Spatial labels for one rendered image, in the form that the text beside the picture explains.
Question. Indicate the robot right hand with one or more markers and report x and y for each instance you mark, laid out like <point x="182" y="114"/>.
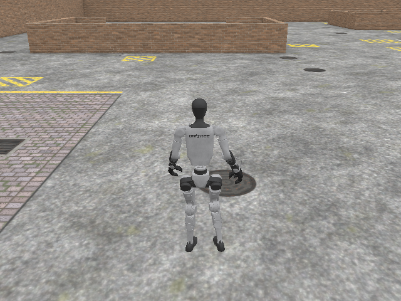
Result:
<point x="238" y="174"/>

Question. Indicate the robot left foot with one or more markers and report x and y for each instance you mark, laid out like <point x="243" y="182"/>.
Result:
<point x="189" y="247"/>

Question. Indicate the robot left upper arm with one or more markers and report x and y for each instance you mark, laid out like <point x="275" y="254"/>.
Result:
<point x="179" y="133"/>

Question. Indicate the robot right upper arm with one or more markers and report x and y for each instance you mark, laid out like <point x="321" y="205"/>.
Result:
<point x="219" y="131"/>

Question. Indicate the right robot forearm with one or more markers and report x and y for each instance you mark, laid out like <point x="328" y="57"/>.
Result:
<point x="233" y="164"/>

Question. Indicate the left robot forearm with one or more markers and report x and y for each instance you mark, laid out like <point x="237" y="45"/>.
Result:
<point x="172" y="162"/>

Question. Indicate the robot head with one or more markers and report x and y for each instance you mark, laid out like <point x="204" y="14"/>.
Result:
<point x="199" y="108"/>

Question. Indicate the robot left hand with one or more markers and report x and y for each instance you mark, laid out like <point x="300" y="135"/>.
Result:
<point x="172" y="172"/>

